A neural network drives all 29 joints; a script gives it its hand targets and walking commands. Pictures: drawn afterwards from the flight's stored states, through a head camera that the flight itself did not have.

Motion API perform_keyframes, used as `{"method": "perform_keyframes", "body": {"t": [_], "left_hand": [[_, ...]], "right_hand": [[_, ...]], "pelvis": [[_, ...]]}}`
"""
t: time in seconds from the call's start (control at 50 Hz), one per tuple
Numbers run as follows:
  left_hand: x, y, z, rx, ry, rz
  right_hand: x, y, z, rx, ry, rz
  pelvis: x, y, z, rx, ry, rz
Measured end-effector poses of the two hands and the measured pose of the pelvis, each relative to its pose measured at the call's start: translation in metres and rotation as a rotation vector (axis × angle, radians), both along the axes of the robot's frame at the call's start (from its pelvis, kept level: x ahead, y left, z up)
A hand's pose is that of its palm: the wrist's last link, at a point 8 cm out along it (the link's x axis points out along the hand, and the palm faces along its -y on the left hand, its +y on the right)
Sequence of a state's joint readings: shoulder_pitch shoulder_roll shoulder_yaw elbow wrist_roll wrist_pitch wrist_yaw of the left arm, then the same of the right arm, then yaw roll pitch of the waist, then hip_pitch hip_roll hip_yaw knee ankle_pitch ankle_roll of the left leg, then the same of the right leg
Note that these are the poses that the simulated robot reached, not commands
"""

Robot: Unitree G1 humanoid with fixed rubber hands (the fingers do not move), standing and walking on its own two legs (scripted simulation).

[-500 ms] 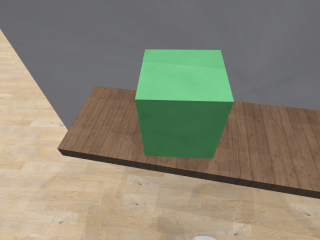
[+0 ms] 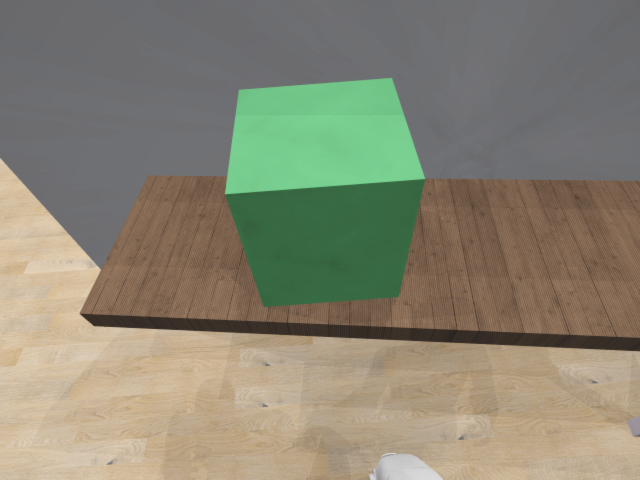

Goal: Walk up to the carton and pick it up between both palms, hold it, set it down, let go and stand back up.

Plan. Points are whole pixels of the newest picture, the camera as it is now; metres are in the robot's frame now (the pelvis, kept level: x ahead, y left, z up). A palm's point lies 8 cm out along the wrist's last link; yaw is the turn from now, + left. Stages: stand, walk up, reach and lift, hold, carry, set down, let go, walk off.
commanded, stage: walk up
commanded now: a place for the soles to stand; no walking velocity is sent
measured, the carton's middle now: (323, 199) +0.46 +0.01 +0.06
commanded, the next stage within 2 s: none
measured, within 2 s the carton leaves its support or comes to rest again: neither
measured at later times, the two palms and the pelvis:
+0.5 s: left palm out of the picture +0.06 +0.25 -0.13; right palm out of the picture +0.01 -0.25 -0.15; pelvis +0.00 +0.00 -0.01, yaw -4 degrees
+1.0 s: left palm out of the picture +0.09 +0.25 -0.13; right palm out of the picture +0.00 -0.24 -0.15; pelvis +0.00 +0.01 -0.01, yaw -7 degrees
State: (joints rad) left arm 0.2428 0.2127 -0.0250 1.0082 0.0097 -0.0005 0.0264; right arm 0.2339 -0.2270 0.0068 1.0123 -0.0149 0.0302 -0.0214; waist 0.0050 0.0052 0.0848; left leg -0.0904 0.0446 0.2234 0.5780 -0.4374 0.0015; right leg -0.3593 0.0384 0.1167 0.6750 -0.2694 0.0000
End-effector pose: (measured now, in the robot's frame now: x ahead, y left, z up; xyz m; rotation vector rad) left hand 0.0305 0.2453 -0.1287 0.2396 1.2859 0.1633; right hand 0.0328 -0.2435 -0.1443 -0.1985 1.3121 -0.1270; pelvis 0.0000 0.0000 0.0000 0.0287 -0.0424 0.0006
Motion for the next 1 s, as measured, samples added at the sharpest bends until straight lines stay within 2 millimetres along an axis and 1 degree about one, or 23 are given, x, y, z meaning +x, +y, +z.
{"method": "perform_keyframes", "body": {"t": [0.18, 0.38, 0.54, 0.66, 0.8, 0.9, 1.0], "left_hand": [[0.012, -0.001, 0.0, 0.007, -0.017, -0.039], [0.025, 0.001, -0.001, 0.014, -0.035, -0.077], [0.034, 0.002, -0.002, 0.016, -0.057, -0.093], [0.036, 0.005, 0.0, 0.016, -0.052, -0.107], [0.042, 0.013, -0.002, 0.023, -0.047, -0.141], [0.055, 0.008, -0.006, 0.006, -0.076, -0.155], [0.063, 0.004, -0.005, -0.003, -0.108, -0.161]], "right_hand": [[-0.008, -0.005, -0.003, -0.004, 0.006, -0.034], [-0.018, -0.006, -0.005, -0.009, 0.014, -0.068], [-0.018, -0.008, -0.008, -0.009, 0.009, -0.083], [-0.016, -0.003, -0.005, -0.007, -0.006, -0.092], [-0.028, 0.002, -0.004, -0.018, -0.001, -0.112], [-0.032, 0.0, -0.006, -0.019, 0.0, -0.135], [-0.029, 0.0, -0.009, -0.013, 0.004, -0.135]], "pelvis": [[-0.001, 0.0, -0.003, 0.003, 0.001, -0.033], [0.0, 0.002, -0.006, 0.006, 0.0, -0.063], [0.001, 0.002, -0.01, 0.003, -0.009, -0.076], [-0.001, 0.008, -0.007, 0.004, 0.002, -0.084], [-0.001, 0.013, -0.009, 0.009, -0.005, -0.119], [0.002, 0.012, -0.013, -0.002, -0.018, -0.123], [0.001, 0.013, -0.014, -0.009, -0.015, -0.12]]}}
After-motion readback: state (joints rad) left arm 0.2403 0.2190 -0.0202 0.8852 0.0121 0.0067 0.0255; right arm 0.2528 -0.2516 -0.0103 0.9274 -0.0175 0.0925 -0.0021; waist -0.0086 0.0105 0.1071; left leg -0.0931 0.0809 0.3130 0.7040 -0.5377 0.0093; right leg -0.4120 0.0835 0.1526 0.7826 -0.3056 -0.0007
